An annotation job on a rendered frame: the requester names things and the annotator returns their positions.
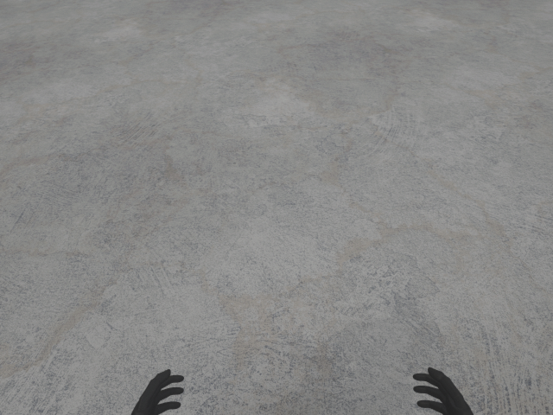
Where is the left robot hand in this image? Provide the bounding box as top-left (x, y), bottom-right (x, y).
top-left (131, 369), bottom-right (184, 415)

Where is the right robot hand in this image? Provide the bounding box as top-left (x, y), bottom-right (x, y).
top-left (413, 367), bottom-right (474, 415)

